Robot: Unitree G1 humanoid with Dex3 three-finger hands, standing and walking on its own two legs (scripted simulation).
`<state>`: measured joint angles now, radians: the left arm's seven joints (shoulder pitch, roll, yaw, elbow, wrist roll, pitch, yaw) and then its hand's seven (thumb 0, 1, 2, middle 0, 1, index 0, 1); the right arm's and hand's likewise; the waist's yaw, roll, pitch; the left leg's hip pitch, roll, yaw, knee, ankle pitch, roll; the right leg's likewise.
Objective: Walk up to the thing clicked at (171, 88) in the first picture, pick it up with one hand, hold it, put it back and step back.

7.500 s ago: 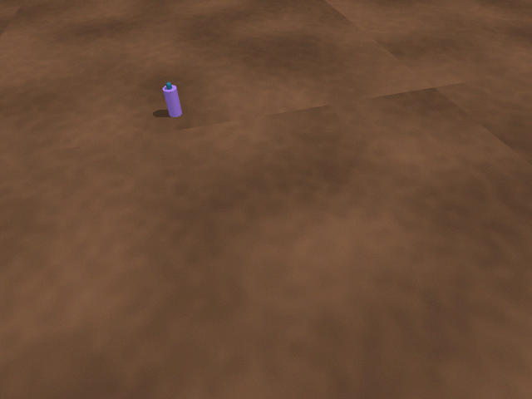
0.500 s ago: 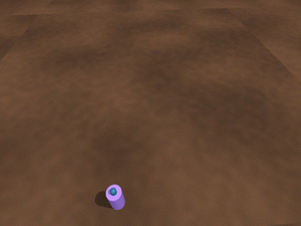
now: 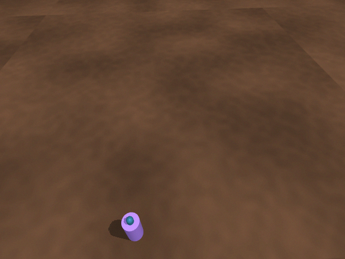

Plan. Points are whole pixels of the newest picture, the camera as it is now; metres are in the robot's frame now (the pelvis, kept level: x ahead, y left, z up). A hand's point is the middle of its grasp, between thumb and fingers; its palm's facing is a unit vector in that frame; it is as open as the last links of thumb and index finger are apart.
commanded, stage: stand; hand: left
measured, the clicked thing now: (132, 226) +0.39 +0.22 -0.67
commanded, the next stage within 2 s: go down in 1.42 s
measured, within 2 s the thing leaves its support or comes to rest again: neither
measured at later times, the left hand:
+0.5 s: hand out of the picture +0.08 +0.25 -0.16, palm faces -0.02 -0.94 -0.34, open 7.4 cm
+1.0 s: hand out of the picture +0.07 +0.25 -0.16, palm faces -0.02 -0.94 -0.34, open 7.4 cm
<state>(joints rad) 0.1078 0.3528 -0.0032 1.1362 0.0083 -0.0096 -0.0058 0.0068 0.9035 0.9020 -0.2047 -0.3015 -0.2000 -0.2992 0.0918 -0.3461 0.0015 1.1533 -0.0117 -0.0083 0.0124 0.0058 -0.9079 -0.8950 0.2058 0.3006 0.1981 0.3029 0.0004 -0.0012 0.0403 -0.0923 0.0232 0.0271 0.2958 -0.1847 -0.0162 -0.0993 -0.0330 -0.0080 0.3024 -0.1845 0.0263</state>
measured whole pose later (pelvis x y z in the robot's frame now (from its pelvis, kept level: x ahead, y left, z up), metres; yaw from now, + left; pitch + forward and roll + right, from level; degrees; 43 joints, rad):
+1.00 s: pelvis +0.00 +0.00 +0.00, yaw +0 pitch -1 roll +0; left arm 0.11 0.35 0.00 1.13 0.01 -0.01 -0.01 0.01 0.90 0.90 -0.21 -0.30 -0.20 -0.30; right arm 0.11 -0.35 0.00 1.14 -0.01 -0.01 0.01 0.01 -0.91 -0.89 0.21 0.30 0.20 0.30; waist 0.00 0.00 0.04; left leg -0.08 0.03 0.03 0.29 -0.19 -0.02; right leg -0.09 -0.03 -0.01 0.30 -0.19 0.02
